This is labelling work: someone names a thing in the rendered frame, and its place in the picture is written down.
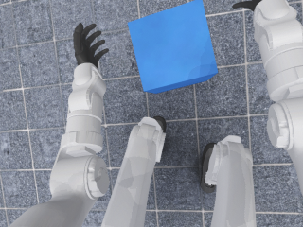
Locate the robot left hand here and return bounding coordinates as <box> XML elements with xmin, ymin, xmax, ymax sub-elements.
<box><xmin>73</xmin><ymin>23</ymin><xmax>109</xmax><ymax>69</ymax></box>

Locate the robot left upper arm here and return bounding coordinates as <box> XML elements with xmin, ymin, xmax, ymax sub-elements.
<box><xmin>9</xmin><ymin>154</ymin><xmax>110</xmax><ymax>227</ymax></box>

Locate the right robot forearm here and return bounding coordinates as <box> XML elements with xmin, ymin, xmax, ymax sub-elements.
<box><xmin>253</xmin><ymin>0</ymin><xmax>303</xmax><ymax>102</ymax></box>

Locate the left robot forearm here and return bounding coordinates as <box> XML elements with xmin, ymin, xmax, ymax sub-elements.
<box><xmin>49</xmin><ymin>62</ymin><xmax>107</xmax><ymax>194</ymax></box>

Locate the left robot shin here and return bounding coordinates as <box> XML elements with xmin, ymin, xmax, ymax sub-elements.
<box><xmin>128</xmin><ymin>116</ymin><xmax>162</xmax><ymax>144</ymax></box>

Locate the robot right upper arm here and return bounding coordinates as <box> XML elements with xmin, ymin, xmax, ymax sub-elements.
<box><xmin>266</xmin><ymin>96</ymin><xmax>303</xmax><ymax>197</ymax></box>

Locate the robot right hand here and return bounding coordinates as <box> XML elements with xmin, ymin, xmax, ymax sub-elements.
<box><xmin>232</xmin><ymin>0</ymin><xmax>262</xmax><ymax>12</ymax></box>

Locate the right robot shin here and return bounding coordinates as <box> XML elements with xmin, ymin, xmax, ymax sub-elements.
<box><xmin>205</xmin><ymin>135</ymin><xmax>253</xmax><ymax>185</ymax></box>

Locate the carton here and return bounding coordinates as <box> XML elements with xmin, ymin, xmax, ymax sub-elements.
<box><xmin>127</xmin><ymin>0</ymin><xmax>218</xmax><ymax>94</ymax></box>

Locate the robot shin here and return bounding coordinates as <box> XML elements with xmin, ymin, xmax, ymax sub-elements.
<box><xmin>205</xmin><ymin>135</ymin><xmax>253</xmax><ymax>185</ymax></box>
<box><xmin>128</xmin><ymin>116</ymin><xmax>162</xmax><ymax>144</ymax></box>

